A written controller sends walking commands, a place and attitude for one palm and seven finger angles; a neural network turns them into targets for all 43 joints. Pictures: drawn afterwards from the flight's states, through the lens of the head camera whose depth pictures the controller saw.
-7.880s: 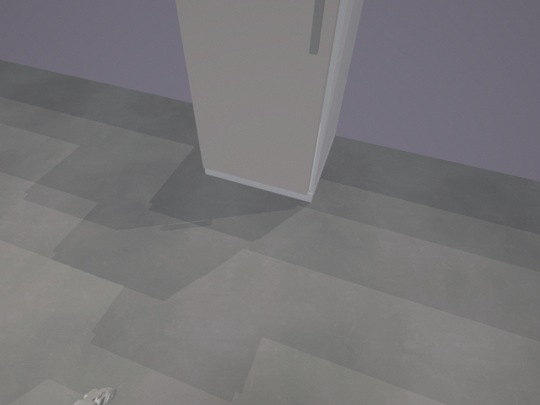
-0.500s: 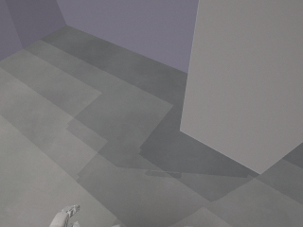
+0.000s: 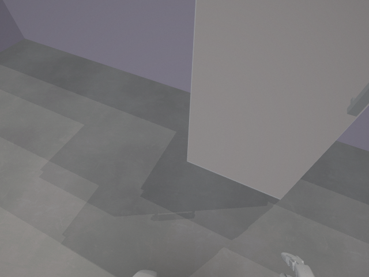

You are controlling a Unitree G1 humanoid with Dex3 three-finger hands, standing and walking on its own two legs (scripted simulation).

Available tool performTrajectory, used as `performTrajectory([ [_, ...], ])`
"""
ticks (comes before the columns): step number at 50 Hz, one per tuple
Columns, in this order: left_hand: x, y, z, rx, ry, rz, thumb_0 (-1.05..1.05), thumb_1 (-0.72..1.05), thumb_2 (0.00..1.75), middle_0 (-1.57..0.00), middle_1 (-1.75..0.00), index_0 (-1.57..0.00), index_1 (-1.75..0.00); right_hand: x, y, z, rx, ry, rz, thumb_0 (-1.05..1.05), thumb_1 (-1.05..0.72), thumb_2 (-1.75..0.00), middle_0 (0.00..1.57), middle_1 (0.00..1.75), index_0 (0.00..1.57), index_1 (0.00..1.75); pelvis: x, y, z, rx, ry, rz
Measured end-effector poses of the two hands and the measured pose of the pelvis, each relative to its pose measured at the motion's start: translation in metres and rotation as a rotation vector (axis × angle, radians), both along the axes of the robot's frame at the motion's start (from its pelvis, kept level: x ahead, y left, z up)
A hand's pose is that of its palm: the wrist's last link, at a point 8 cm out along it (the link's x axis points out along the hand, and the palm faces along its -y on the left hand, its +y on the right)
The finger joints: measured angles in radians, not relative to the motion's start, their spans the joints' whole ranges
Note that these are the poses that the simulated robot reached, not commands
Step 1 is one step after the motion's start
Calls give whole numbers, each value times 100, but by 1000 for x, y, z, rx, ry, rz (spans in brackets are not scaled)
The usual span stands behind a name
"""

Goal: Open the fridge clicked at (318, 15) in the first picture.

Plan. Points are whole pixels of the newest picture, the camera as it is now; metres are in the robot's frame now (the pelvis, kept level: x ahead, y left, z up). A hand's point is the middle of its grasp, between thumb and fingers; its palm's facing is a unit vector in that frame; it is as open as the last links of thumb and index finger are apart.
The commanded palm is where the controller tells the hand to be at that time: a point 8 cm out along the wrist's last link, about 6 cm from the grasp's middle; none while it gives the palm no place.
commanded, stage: turn to face it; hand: right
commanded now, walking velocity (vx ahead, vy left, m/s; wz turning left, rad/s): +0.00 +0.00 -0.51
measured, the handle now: out of the picture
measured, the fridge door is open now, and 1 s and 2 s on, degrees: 0 0 0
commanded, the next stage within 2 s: take the last steps up to it in 0.38 s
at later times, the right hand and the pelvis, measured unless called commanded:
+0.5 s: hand out of the picture -0.05 -0.19 -0.17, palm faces +0.28 +0.92 -0.26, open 7.4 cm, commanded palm none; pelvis -0.02 +0.01 -0.01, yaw -15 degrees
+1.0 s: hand out of the picture +0.07 -0.24 -0.16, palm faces +0.28 +0.94 -0.20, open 7.4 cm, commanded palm none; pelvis +0.05 -0.04 +0.00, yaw -18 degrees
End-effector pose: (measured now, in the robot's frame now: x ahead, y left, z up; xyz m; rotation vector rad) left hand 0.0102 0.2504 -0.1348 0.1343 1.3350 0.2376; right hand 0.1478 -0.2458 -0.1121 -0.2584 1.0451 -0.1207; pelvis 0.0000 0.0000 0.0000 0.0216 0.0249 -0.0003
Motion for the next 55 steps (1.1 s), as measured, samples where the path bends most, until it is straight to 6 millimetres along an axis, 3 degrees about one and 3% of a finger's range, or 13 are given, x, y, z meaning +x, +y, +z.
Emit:
performTrajectory([
  [5, -2, 25, -19, -31, 29, -25, 1, 91, 90, -20, -30, -21, -30, -12, 19, 7, -33, -53, -37, 1, -91, -89, 20, 30, 20, 30, -5, 23, -8, -25, -3, -47],
  [11, 24, 44, -17, -38, 1, -103, 1, 91, 90, -20, -30, -20, -30, -63, 27, 16, -49, 5, -125, 1, -90, -89, 20, 30, 20, 30, -8, 34, 0, -53, -35, -125],
  [16, 52, 43, -14, -33, -15, -187, 1, 91, 90, -20, -30, -20, -30, -108, 28, 10, -33, 62, -215, 1, -90, -89, 20, 30, 20, 30, -10, 35, 1, -64, -41, -185],
  [21, 88, 24, -8, -14, -41, -284, 1, 91, 90, -19, -30, -20, -30, -162, 22, -6, 1, 152, -305, 1, -90, -89, 20, 30, 20, 30, -14, 26, 0, -63, -33, -226],
  [27, 133, -27, 1, 23, -146, -414, 1, 91, 90, -19, -30, -20, -30, -234, 0, -37, 58, 283, -421, 1, -90, -89, 20, 30, 20, 30, -23, -1, -13, -26, -25, -272],
  [30, 141, -52, 12, 23, -189, -458, 1, 91, 90, -19, -30, -20, -30, -258, -10, -45, 79, 346, -455, 1, -91, -89, 20, 30, 20, 30, -24, -11, -12, -27, -35, -266],
  [32, 139, -64, 18, 20, -206, -461, 1, 91, 90, -20, -30, -20, -30, -263, -15, -43, 93, 366, -458, 1, -91, -89, 20, 30, 20, 30, -22, -18, -6, -13, -40, -269],
  [37, 118, -81, 20, -1, -171, -444, 0, 91, 90, -20, -30, -20, -30, -243, -27, -33, 116, 310, -446, 1, -91, -89, 20, 30, 20, 30, -12, -32, 4, 0, -46, -297],
  [42, 88, -73, 12, 1, -71, -391, 0, 93, 90, -20, -30, -21, -30, -201, -35, -27, 114, 234, -425, 1, -91, -89, 20, 30, 20, 30, 4, -40, 6, -15, -44, -311],
  [50, 37, -54, -8, -31, 161, -283, 0, 92, 90, -20, -30, -21, -30, -97, -37, -19, 87, 133, -347, 1, -91, -89, 20, 30, 20, 30, 49, -38, -1, -42, -38, -311],
  [55, 35, -43, -26, -63, 289, -253, 1, 91, 90, -20, -30, -20, -30, -30, -32, -21, 52, 32, -317, 1, -91, -89, 20, 30, 20, 30, 88, -28, -17, -42, -44, -322],
])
